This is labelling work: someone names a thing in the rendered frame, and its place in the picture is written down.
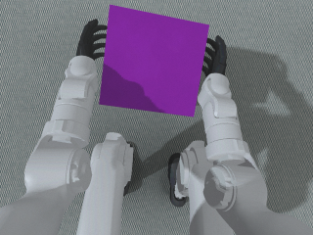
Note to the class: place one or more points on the left robot upper arm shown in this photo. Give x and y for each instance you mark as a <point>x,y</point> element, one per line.
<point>53,177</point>

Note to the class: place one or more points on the right robot forearm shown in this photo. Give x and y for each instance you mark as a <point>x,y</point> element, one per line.
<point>225,144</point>

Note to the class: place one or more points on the right robot foot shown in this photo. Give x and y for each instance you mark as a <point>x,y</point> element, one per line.
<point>172,176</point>

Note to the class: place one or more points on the carton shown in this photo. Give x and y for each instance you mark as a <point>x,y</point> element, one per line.
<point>152,62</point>

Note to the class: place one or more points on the right robot upper arm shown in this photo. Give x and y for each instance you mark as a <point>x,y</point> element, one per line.
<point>239,194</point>

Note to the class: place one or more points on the right robot hand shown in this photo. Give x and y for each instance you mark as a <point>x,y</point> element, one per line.
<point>217,64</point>

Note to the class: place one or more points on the left robot forearm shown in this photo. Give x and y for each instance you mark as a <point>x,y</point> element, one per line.
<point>69,124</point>

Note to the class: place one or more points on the left robot hand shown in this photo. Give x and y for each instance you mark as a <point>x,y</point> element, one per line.
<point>85,45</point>

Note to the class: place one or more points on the robot right shin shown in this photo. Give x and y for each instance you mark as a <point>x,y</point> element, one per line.
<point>179,189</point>

